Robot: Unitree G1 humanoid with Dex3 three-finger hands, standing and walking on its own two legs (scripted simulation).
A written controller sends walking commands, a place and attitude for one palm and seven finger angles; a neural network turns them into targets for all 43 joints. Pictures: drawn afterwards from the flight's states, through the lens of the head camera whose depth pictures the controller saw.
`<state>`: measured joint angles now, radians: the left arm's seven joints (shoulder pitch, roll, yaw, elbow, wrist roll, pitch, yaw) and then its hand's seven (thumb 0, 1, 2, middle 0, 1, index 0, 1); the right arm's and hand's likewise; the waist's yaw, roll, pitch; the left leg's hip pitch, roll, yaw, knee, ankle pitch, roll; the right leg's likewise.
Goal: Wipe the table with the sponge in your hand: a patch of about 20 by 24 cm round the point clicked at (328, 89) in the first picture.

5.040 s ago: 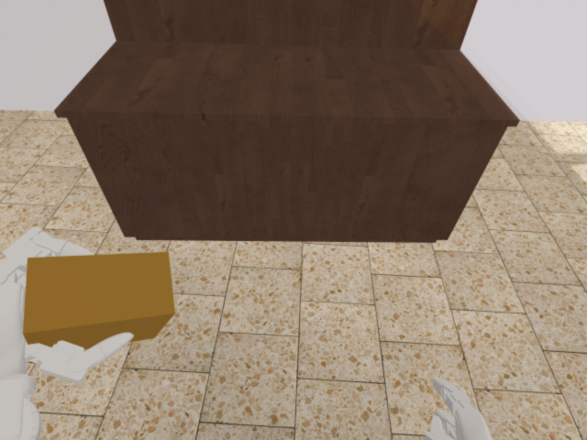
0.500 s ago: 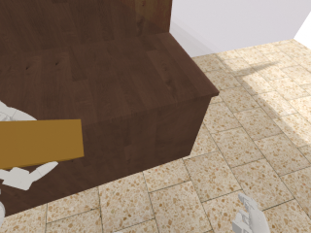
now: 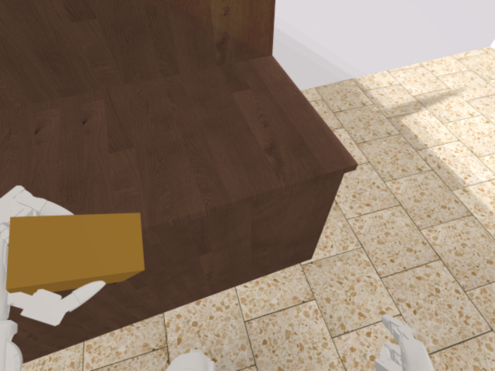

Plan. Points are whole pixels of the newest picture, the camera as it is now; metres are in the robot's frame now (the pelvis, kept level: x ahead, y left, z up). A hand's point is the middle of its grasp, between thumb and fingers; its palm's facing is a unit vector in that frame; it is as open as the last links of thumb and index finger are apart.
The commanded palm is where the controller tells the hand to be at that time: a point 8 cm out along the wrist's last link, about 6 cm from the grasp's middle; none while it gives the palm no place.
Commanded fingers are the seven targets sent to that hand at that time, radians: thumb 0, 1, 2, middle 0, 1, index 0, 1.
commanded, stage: take the last steps up to it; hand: left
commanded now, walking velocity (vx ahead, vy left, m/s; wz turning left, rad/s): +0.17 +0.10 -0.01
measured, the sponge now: (95, 253) +0.23 +0.19 +0.14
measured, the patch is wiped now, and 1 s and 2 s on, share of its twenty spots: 0.00 0.00 0.00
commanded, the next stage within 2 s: come to a stop and stand still in 0.32 s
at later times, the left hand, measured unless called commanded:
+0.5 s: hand (61, 216) +0.27 +0.24 +0.16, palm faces +0.41 -0.80 -0.43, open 10.5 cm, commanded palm +0.22 +0.28 +0.17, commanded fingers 0.00 0.10 1.30 -1.20 -1.60 -1.20 -1.60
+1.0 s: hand (50, 226) +0.25 +0.25 +0.16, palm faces +0.37 -0.84 -0.40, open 10.5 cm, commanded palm +0.20 +0.29 +0.17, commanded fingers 0.00 0.10 1.30 -1.20 -1.60 -1.20 -1.60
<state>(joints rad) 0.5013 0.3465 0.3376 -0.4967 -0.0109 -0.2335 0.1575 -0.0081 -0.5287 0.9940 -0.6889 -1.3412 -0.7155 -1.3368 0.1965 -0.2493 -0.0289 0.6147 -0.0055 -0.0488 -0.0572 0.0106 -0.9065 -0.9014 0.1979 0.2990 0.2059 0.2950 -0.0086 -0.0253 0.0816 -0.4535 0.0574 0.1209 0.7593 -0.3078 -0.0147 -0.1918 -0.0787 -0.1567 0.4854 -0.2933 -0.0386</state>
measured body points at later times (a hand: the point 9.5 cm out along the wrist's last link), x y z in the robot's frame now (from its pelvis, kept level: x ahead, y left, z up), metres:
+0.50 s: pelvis +0.05 +0.01 -0.01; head +0.06 -0.02 +0.44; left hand +0.24 +0.28 +0.19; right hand +0.20 -0.20 -0.13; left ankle +0.06 +0.13 -0.71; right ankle +0.05 -0.08 -0.74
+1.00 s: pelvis +0.03 +0.02 -0.01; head +0.04 +0.02 +0.44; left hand +0.23 +0.29 +0.18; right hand +0.21 -0.20 -0.09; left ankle +0.09 +0.14 -0.74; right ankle +0.04 -0.07 -0.74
